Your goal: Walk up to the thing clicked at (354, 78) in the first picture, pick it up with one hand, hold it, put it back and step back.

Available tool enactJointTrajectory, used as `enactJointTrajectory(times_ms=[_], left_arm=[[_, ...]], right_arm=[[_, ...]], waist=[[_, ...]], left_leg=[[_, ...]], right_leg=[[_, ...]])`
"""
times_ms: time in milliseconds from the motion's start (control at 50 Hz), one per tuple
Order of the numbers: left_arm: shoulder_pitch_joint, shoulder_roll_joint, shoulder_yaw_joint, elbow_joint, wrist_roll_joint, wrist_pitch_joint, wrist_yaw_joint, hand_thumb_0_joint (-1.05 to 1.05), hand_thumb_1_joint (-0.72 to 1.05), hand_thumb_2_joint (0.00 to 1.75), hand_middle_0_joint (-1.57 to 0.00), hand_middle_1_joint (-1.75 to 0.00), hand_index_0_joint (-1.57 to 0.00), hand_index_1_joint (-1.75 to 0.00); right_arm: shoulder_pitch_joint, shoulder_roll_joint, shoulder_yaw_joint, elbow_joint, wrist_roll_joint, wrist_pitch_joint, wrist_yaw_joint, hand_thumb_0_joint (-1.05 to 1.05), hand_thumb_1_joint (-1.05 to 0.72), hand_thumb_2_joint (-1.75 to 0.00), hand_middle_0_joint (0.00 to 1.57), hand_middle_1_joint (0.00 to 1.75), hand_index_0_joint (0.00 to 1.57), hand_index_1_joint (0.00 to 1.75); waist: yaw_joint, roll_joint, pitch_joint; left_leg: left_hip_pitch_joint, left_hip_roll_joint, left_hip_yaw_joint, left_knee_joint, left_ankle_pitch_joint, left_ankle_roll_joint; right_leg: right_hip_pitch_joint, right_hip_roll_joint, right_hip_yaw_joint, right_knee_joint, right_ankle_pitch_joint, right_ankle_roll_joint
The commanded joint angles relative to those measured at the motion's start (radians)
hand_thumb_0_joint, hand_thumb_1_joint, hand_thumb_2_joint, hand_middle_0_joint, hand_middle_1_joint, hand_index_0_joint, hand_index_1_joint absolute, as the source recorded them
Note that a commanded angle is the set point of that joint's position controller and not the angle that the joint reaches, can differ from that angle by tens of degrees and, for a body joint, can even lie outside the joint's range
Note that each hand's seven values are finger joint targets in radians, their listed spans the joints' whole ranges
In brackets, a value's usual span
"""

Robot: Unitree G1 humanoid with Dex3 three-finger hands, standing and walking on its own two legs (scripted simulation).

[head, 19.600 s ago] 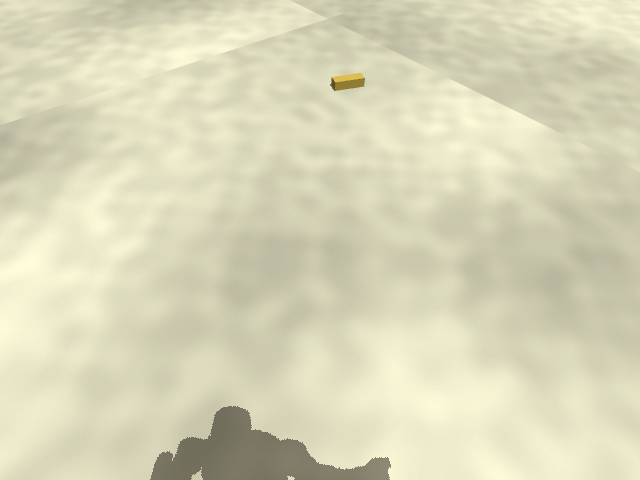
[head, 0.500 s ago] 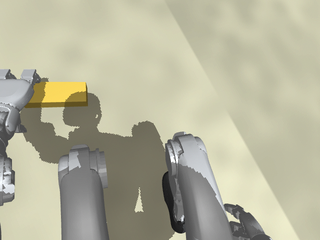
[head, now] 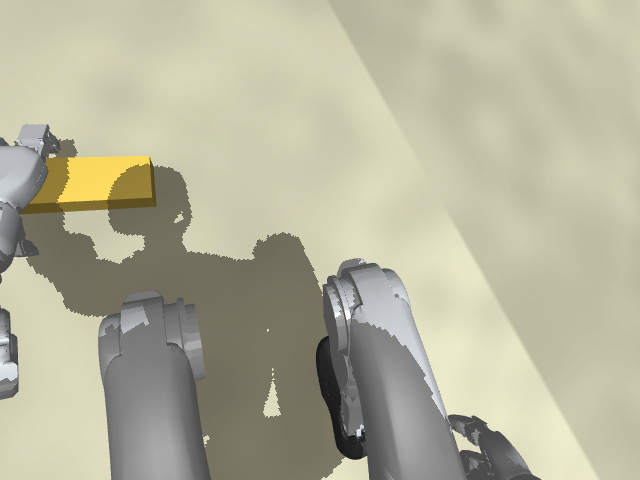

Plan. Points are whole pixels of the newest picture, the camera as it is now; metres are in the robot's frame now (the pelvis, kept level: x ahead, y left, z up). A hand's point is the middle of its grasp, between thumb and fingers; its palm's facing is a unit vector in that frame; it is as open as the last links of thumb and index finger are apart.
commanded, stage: rise first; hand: left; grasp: from above
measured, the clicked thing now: (86, 184) +0.50 +0.26 -0.30
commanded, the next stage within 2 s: approach in 1.28 s
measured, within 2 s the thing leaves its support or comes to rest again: neither
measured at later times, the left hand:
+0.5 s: hand (23, 198) +0.45 +0.30 -0.19, palm faces -0.46 -0.06 -0.89, open 14.1 cm
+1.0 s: hand (16, 189) +0.46 +0.31 -0.18, palm faces -0.46 -0.05 -0.89, open 14.0 cm
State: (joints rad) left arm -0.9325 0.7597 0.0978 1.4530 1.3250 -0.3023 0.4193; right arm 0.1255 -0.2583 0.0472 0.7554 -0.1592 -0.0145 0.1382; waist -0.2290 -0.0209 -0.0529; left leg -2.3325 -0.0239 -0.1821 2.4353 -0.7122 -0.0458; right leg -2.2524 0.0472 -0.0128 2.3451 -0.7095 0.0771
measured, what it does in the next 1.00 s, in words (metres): stands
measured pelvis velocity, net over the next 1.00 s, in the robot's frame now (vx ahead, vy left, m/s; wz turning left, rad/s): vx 0.00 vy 0.01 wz -0.03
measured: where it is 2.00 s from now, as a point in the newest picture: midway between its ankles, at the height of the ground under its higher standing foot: (268, 438)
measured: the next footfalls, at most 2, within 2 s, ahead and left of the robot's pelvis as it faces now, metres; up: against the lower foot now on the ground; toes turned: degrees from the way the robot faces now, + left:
none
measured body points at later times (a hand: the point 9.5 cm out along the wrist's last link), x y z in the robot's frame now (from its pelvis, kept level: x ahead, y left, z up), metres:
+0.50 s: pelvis +0.00 +0.00 -0.01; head +0.24 +0.09 +0.36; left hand +0.47 +0.30 -0.14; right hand +0.05 -0.27 -0.10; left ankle +0.07 +0.13 -0.29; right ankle +0.10 -0.14 -0.29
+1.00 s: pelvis +0.00 +0.01 -0.01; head +0.24 +0.09 +0.36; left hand +0.48 +0.31 -0.13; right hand +0.04 -0.26 -0.10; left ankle +0.07 +0.13 -0.29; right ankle +0.10 -0.14 -0.29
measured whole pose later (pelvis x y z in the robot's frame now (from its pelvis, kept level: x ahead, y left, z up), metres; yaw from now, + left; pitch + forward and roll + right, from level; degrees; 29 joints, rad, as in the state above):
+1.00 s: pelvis +0.00 +0.01 -0.01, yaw -1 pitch +34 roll -11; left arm -1.00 0.84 0.08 1.49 1.34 -0.30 0.39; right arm 0.15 -0.26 0.11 0.72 -0.17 -0.01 0.14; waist -0.27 -0.02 -0.03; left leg -2.36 -0.03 -0.20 2.46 -0.70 -0.03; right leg -2.25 0.05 -0.03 2.34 -0.70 0.07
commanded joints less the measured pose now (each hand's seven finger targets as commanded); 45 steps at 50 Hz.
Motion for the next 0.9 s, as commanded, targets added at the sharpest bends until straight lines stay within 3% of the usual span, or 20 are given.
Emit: enactJointTrajectory(times_ms=[0, 140, 200, 260, 320, 420, 460, 520, 580, 640, 720, 800, 880], left_arm=[[-0.296, 0.244, 0.025, -0.108, -0.015, -0.007, 0.044, 0.0, -0.54, 1.02, -0.07, -0.99, -0.07, -0.99], [-0.314, 0.254, 0.016, -0.1, -0.005, -0.008, 0.05, 0.0, -0.53, 1.02, -0.09, -0.98, -0.08, -0.99], [-0.339, 0.259, 0.015, -0.089, -0.001, -0.002, 0.051, 0.0, -0.54, 1.03, -0.07, -1.0, -0.07, -1.0], [-0.348, 0.28, 0.021, -0.104, 0.003, -0.006, 0.057, 0.0, -0.55, 1.03, -0.08, -0.98, -0.07, -0.99], [-0.35, 0.268, 0.011, -0.062, 0.002, -0.002, 0.056, 0.0, -0.54, 1.03, -0.07, -0.99, -0.07, -1.0], [-0.356, 0.294, 0.016, -0.048, 0.007, 0.005, 0.059, 0.0, -0.54, 1.02, -0.08, -1.0, -0.07, -1.0], [-0.376, 0.28, 0.002, -0.065, 0.006, 0.003, 0.058, 0.0, -0.54, 1.03, -0.07, -1.01, -0.07, -1.01], [-0.374, 0.309, 0.014, -0.058, 0.008, 0.006, 0.055, 0.0, -0.54, 1.02, -0.06, -1.02, -0.06, -1.02], [-0.377, 0.307, 0.006, -0.032, 0.006, 0.01, 0.045, 0.0, -0.55, 1.03, -0.07, -1.0, -0.07, -1.01], [-0.362, 0.342, 0.026, -0.061, 0.007, 0.007, 0.042, 0.0, -0.55, 1.03, -0.07, -1.01, -0.06, -1.01], [-0.396, 0.322, 0.01, -0.092, -0.004, 0.003, 0.027, 0.0, -0.54, 1.02, -0.07, -1.02, -0.07, -1.02], [-0.361, 0.339, 0.021, -0.097, -0.003, 0.002, 0.019, 0.0, -0.55, 1.02, -0.07, -1.01, -0.07, -1.01], [-0.377, 0.303, 0.003, -0.101, -0.01, 0.0, 0.01, 0.0, -0.54, 1.01, -0.07, -1.03, -0.07, -1.02]], right_arm=[[0.2, -0.248, -0.069, -0.012, -0.01, -0.002, -0.012, 0.0, -0.9, -0.9, 0.2, 0.3, 0.2, 0.3], [0.197, -0.256, -0.058, -0.01, -0.014, -0.001, -0.014, 0.0, -0.9, -0.9, 0.2, 0.3, 0.2, 0.3], [0.202, -0.263, -0.055, -0.008, -0.015, -0.005, -0.013, 0.0, -0.91, -0.9, 0.2, 0.3, 0.2, 0.3], [0.197, -0.264, -0.052, -0.015, -0.016, -0.003, -0.015, 0.0, -0.91, -0.9, 0.2, 0.3, 0.2, 0.3], [0.198, -0.265, -0.046, -0.013, -0.019, -0.005, -0.016, 0.0, -0.91, -0.9, 0.2, 0.3, 0.2, 0.3], [0.194, -0.271, -0.035, -0.016, -0.02, -0.007, -0.017, 0.0, -0.91, -0.9, 0.2, 0.3, 0.2, 0.3], [0.193, -0.27, -0.032, -0.019, -0.023, -0.009, -0.017, 0.0, -0.91, -0.9, 0.2, 0.3, 0.2, 0.3], [0.199, -0.274, -0.026, -0.022, -0.025, -0.009, -0.017, 0.0, -0.9, -0.9, 0.2, 0.3, 0.2, 0.3], [0.202, -0.276, -0.021, -0.022, -0.026, -0.013, -0.018, 0.0, -0.91, -0.9, 0.2, 0.3, 0.2, 0.3], [0.208, -0.281, -0.016, -0.029, -0.025, -0.012, -0.017, 0.0, -0.91, -0.9, 0.2, 0.3, 0.2, 0.3], [0.216, -0.281, -0.017, -0.033, -0.024, -0.009, -0.014, 0.0, -0.91, -0.9, 0.2, 0.3, 0.2, 0.3], [0.215, -0.283, -0.019, -0.035, -0.02, -0.006, -0.015, 0.0, -0.91, -0.9, 0.2, 0.3, 0.2, 0.3], [0.22, -0.282, -0.025, -0.039, -0.012, -0.002, -0.012, 0.0, -0.91, -0.9, 0.2, 0.3, 0.2, 0.3]], waist=[[-0.01, 0.294, -0.646], [-0.015, 0.312, -0.659], [-0.035, 0.31, -0.639], [-0.02, 0.342, -0.683], [-0.042, 0.32, -0.634], [-0.037, 0.335, -0.637], [-0.049, 0.354, -0.631], [-0.047, 0.354, -0.648], [-0.063, 0.338, -0.603], [-0.045, 0.376, -0.634], [-0.063, 0.384, -0.641], [-0.039, 0.378, -0.649], [-0.055, 0.387, -0.64]], left_leg=[[0.524, 0.0, 0.138, -0.251, 0.206, 0.071], [0.543, -0.001, 0.135, -0.245, 0.218, 0.069], [0.549, 0.003, 0.126, -0.247, 0.211, 0.067], [0.568, 0.004, 0.13, -0.243, 0.225, 0.064], [0.534, 0.001, 0.128, -0.241, 0.2, 0.068], [0.541, 0.002, 0.123, -0.241, 0.2, 0.066], [0.543, 0.003, 0.123, -0.245, 0.195, 0.063], [0.536, 0.002, 0.121, -0.236, 0.212, 0.065], [0.513, 0.004, 0.12, -0.231, 0.189, 0.068], [0.537, 0.002, 0.121, -0.24, 0.219, 0.062], [0.547, 0.004, 0.116, -0.237, 0.225, 0.061], [0.551, 0.004, 0.116, -0.242, 0.223, 0.06], [0.569, 0.004, 0.104, -0.257, 0.228, 0.053]], right_leg=[[0.304, 0.005, -0.146, -0.223, 0.24, -0.105], [0.304, 0.005, -0.147, -0.221, 0.255, -0.104], [0.279, 0.004, -0.157, -0.212, 0.245, -0.105], [0.292, 0.005, -0.155, -0.207, 0.256, -0.107], [0.277, 0.006, -0.156, -0.214, 0.239, -0.105], [0.268, 0.007, -0.161, -0.204, 0.24, -0.107], [0.27, 0.009, -0.163, -0.209, 0.238, -0.108], [0.285, 0.008, -0.162, -0.2, 0.254, -0.106], [0.272, 0.006, -0.162, -0.208, 0.24, -0.103], [0.296, 0.006, -0.164, -0.199, 0.259, -0.105], [0.289, 0.005, -0.165, -0.199, 0.268, -0.105], [0.295, 0.007, -0.165, -0.202, 0.263, -0.106], [0.264, 0.004, -0.173, -0.194, 0.261, -0.11]])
